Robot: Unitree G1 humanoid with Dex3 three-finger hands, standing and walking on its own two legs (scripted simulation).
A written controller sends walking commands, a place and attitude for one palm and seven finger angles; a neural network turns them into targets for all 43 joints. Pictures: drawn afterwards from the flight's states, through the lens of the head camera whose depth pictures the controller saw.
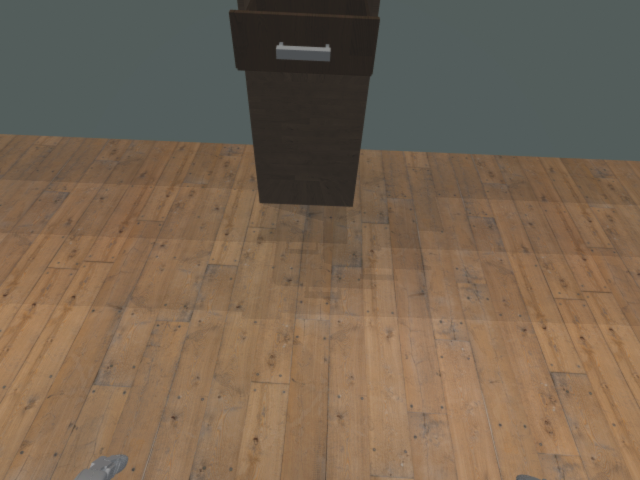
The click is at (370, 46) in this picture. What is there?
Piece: drawer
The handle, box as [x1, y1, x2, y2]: [276, 42, 330, 61]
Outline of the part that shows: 276,46 276,58 329,61 330,48 328,47 328,44 326,44 325,47 283,46 282,42 279,42 279,44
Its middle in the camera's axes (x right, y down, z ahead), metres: -0.05 -0.50 +1.02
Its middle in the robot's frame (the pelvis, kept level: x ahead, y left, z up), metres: +1.11 +0.11 +0.05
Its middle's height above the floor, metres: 0.82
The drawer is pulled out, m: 0.25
